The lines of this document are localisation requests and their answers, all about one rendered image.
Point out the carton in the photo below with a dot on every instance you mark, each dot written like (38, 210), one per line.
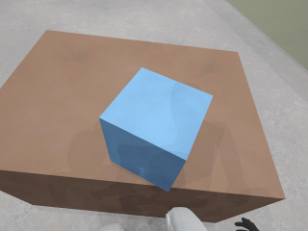
(150, 127)

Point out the robot right thigh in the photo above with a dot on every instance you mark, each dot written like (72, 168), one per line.
(183, 219)

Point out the right robot hand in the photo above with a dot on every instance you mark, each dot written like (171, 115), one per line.
(246, 223)

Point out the pedestal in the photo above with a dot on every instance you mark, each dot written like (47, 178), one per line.
(52, 148)

